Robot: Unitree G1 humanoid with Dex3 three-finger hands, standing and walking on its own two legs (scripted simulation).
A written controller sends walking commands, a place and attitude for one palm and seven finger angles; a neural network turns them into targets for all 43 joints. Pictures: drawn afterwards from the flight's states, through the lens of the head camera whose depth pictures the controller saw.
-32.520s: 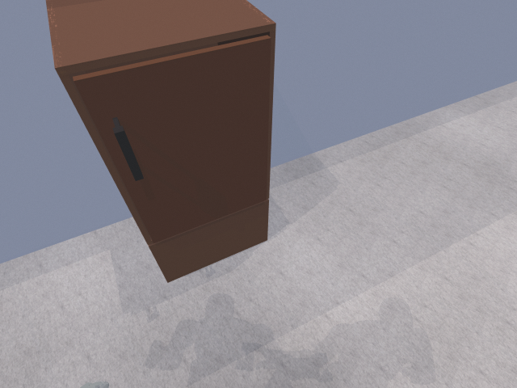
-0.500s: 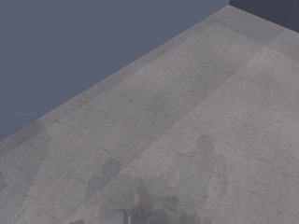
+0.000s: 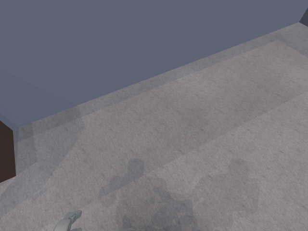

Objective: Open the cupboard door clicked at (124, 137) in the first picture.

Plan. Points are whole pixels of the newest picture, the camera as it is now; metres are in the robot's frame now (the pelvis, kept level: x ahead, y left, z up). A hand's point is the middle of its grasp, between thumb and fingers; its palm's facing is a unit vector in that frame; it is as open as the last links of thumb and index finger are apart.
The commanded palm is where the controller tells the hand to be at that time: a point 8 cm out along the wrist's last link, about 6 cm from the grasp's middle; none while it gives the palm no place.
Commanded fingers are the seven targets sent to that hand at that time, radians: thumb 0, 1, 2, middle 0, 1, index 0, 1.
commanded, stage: turn to face it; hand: left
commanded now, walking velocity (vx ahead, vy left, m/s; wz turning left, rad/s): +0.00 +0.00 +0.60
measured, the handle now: out of the picture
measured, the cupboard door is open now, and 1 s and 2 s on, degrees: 40 40 40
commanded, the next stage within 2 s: take the last steps up to it in 1.82 s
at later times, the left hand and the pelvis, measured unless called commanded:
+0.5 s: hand out of the picture -0.01 +0.23 -0.18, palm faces +0.36 -0.89 -0.26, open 7.4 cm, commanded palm none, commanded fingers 0.00 0.90 0.90 -0.20 -0.30 -0.20 -0.30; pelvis +0.02 +0.01 +0.00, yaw +20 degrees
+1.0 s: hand out of the picture +0.03 +0.16 -0.14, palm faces +0.57 -0.78 -0.26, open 7.4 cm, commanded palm none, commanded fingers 0.00 0.90 0.90 -0.20 -0.30 -0.20 -0.30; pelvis +0.06 -0.04 +0.01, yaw +38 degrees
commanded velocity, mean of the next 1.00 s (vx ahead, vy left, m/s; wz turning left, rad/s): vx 0.00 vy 0.00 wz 0.60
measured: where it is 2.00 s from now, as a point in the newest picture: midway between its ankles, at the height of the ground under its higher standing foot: outside the picture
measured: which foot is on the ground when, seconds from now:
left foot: down 0.00-0.00, up 0.02-0.38, down 0.40-0.80, up 0.82-1.00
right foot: down 0.00-0.40, up 0.42-0.78, down 0.80-1.00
